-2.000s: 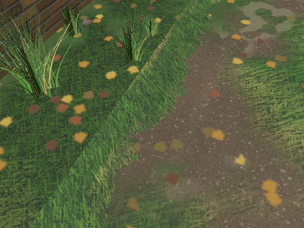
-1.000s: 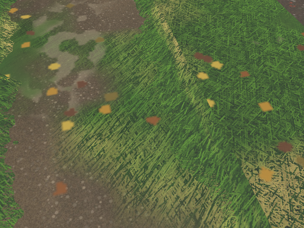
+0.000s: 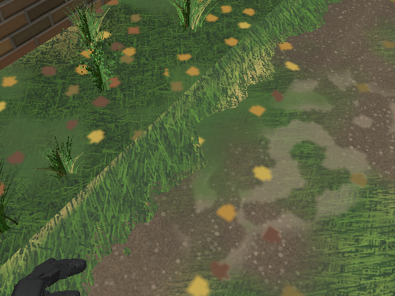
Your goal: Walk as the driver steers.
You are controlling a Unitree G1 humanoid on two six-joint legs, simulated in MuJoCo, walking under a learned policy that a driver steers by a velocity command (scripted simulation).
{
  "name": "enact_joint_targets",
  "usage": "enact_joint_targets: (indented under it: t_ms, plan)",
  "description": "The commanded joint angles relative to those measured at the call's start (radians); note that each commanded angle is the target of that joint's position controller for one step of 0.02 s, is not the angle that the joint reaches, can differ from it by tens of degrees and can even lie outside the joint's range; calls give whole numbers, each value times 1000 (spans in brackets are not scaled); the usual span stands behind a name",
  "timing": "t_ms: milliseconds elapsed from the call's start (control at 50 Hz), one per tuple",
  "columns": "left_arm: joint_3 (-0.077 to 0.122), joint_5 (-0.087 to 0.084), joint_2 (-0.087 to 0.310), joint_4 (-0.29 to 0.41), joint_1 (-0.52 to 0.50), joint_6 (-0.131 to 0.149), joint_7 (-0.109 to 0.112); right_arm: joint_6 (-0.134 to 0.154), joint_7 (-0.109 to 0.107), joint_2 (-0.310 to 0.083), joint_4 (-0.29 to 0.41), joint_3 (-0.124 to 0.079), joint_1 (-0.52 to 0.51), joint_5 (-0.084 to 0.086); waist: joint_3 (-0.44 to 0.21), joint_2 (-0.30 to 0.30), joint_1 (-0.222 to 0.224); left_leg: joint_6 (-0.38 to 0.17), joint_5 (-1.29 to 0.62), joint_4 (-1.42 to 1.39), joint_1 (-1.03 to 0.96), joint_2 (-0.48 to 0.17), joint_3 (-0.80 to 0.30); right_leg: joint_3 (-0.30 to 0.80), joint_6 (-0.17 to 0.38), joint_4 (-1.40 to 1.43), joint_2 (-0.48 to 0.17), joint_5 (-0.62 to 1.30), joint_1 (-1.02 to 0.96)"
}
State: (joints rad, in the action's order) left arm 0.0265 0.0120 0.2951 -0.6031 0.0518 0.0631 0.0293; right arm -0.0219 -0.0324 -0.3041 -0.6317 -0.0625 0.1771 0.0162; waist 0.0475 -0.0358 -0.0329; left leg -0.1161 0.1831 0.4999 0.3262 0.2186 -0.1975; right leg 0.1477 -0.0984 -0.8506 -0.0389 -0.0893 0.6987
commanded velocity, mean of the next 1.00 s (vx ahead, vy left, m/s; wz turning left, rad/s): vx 0.33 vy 0.00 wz -0.50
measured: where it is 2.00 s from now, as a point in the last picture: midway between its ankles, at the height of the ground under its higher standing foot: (270, 284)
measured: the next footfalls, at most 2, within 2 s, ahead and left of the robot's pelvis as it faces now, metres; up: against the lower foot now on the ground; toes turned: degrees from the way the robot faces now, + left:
right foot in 0.24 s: +0.21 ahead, -0.20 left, +0.00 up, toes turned -8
left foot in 0.64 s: +0.58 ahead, -0.19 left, +0.00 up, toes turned -38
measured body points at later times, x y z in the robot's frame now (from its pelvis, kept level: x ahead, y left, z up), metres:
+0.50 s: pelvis +0.27 -0.15 +0.01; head +0.32 -0.19 +0.46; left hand +0.41 +0.11 -0.09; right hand +0.40 -0.46 -0.07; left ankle +0.46 -0.05 -0.68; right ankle +0.17 -0.19 -0.73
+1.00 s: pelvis +0.42 -0.23 +0.00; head +0.44 -0.25 +0.45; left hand +0.73 -0.15 -0.08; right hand +0.34 -0.51 -0.12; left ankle +0.55 -0.17 -0.73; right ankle +0.38 -0.34 -0.74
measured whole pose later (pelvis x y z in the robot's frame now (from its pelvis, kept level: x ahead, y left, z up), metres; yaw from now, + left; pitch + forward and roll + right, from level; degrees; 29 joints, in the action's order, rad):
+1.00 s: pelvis +0.42 -0.23 +0.00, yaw -36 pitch +0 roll +2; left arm 0.01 0.01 0.28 -0.59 0.13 -0.04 0.01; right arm 0.00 0.00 -0.29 -0.75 -0.03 0.22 0.00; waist 0.04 -0.02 -0.05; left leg -0.01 0.15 0.49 0.35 0.04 -0.02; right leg 0.07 0.00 -0.58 -0.01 -0.25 0.34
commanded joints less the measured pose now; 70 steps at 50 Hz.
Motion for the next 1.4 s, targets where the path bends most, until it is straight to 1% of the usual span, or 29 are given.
enact_joint_targets:
  t_ms: [20, 120, 140, 200, 240, 260, 280, 300, 320, 360, 400, 480, 580, 620, 640, 660, 680, 700, 720, 780, 860, 940, 980, 1000, 1020, 1040, 1080, 1160, 1400]
  plan:
    - [5, -23, 50, 51, 19, 2, -17, 32, 21, -86, 52, -8, 38, -18, -163, 161, -37, -122, 143, -155, -32, -319, -209, -60, 40, 55, -25, 79, -174]
    - [19, -46, 106, 107, -69, 42, -36, 84, 37, -146, 0, -19, 159, -28, 7, 149, -108, -158, 336, -216, -342, -468, -329, -30, 136, 117, -41, -152, 152]
    - [15, 50, 102, 89, -49, 1, -61, 85, 43, -155, -7, -22, 208, -92, 7, 147, -110, -127, 314, -256, -312, -431, -258, -93, 148, 148, -14, -200, 73]
    - [22, 19, 95, 84, 2, -23, -97, 98, 45, -164, -14, -27, 169, -79, 32, 152, -66, -81, 169, -248, -249, -407, -120, -180, 189, 227, 31, -247, -110]
    - [41, 19, 110, 14, 215, -16, -89, 107, 40, -156, -6, -20, 104, -56, -75, 78, 64, -22, -289, -13, -116, -347, 48, -209, 229, 308, 107, -204, -489]
    - [70, 27, 186, -43, 453, -6, -75, 112, 34, -129, 17, -8, 62, -53, -196, -52, 179, 24, -394, 325, 49, -285, 158, 5, 292, 367, 4, -327, -765]
    - [102, 34, 308, -55, 541, 0, -69, 123, 38, -72, 81, 8, 46, -44, -221, -320, 170, 102, 101, 644, 425, -125, 247, 533, 395, 532, -233, -421, -990]
    - [89, 11, 244, -51, 535, -3, -70, 128, 35, -98, 81, 8, 2, -77, -176, -201, 163, 97, 278, 746, 592, -132, 121, 679, 410, 574, -246, -257, -1035]
    - [75, -56, 178, -10, 479, 22, -52, 169, 44, -95, 112, 10, -52, 18, -114, -165, 159, 104, 247, 796, 652, -174, 59, 545, 441, 538, -241, -84, -1019]
    - [72, -45, 168, 12, 379, 14, -38, 183, 47, -98, 112, 13, -102, -22, -75, 21, 108, 123, 188, 685, 605, -216, 84, 356, 407, 512, -169, 275, -891]
    - [66, -40, 165, 24, 301, -6, -23, 167, 50, -104, 97, 5, -87, -44, -49, 14, 48, 148, 139, 554, 494, -223, 111, 265, 365, 520, -115, 491, -742]
    - [84, -51, 200, 0, 267, -51, 17, 144, 47, -44, 99, 25, -158, -33, -74, -28, 45, 173, -89, 175, 203, -84, 216, 135, 245, 486, 44, 639, -454]
    - [94, -53, 190, -16, 274, -75, 48, 146, 47, -110, 110, -8, -197, -14, -134, -98, 41, 139, -309, -73, -56, -65, 123, 278, 101, 373, 72, 462, -458]
    - [82, -40, 151, 22, 186, -68, 37, 145, 26, -137, 56, -24, 26, -32, -278, -100, -73, 96, -482, -161, -313, -168, 96, 237, 65, 108, 121, 424, -488]
    - [44, -7, 33, 34, 240, -70, 21, 135, 14, -158, 38, -19, 112, -45, -410, 74, -54, 14, -786, -19, -576, -409, -90, 150, 48, -189, 190, -264, -356]
    - [35, -16, 22, 30, 468, -66, 4, 120, 15, -153, 53, -7, 118, -79, -547, 325, 44, -222, -1129, 38, -763, -697, -464, 143, 19, -489, 271, -750, -179]
    - [48, -30, 136, 1, 536, -71, -13, 105, 16, -177, 45, -27, 67, -45, -584, 264, 55, -326, -817, 13, -704, -760, -591, 119, -3, -677, 161, -626, -125]
    - [63, -47, 193, 1, 402, -81, -13, 96, 7, -115, 83, -16, -22, -36, -466, 175, 26, -282, -458, -52, -584, -650, -485, 71, -3, -695, 100, -508, -59]
    - [65, -37, 209, 16, 266, -97, 0, 80, -1, -55, 93, 9, -63, -38, -329, 69, -1, -202, -309, -101, -403, -542, -331, 19, -2, -633, 82, -425, -55]
    - [32, -18, 107, 51, 214, -107, 5, 61, 5, -71, 43, 15, -85, -36, -111, 80, 49, -120, -375, -182, -60, -389, -101, -39, 17, -364, 67, -394, -189]
    - [1, -8, 46, 34, 224, -73, -2, 58, 22, -105, -8, -4, -74, -28, -210, 152, 55, -151, -651, -168, -69, -399, -12, -93, 31, -29, 48, -308, -356]
    - [13, -12, 80, 34, 194, -94, -15, 37, 28, -124, -24, -6, -74, -11, -190, 165, 57, -117, -188, -169, 7, -404, -21, -111, 73, 202, 50, -125, -500]
    - [17, 6, 77, 47, 172, -97, -20, 34, 30, -78, -42, 13, -39, -14, -148, 155, 64, -32, 77, -145, 102, -359, -9, -111, 121, 341, 54, -105, -606]
    - [19, 20, 106, 69, 168, -97, -15, 39, 34, -43, -56, 27, 1, -26, -139, 82, 58, 44, 212, -79, 161, -315, 28, -3, 162, 414, -42, -86, -655]
    - [27, 35, 168, 90, 122, -97, -10, 46, 39, -18, -51, 32, 58, -35, -135, -111, -5, 116, 273, 63, 174, -208, 155, 160, 244, 476, -201, -90, -590]
    - [21, 44, 127, 75, 109, -90, -15, 48, 31, -44, -46, 23, 13, -30, -106, -170, 26, 143, 247, 112, 74, -221, 164, 228, 302, 582, -241, -290, -399]
    - [4, 31, 67, 73, 26, -66, -22, 40, 23, -51, -70, 14, 15, -32, -42, -129, -8, 155, 92, 76, -36, -235, 163, 137, 231, 561, -128, -435, -309]
    - [-3, 20, 48, 38, 116, -47, -26, 39, 22, -56, -99, 15, 54, -38, -36, -58, 6, 143, 4, -17, -108, -251, 136, 55, 161, 502, -50, -354, -322]
    - [12, 2, 23, 14, 182, -42, -20, 38, 7, -33, -158, 18, 25, -23, -87, 38, 18, 123, -129, 8, -137, -260, 123, -28, 159, 384, 4, 20, -436]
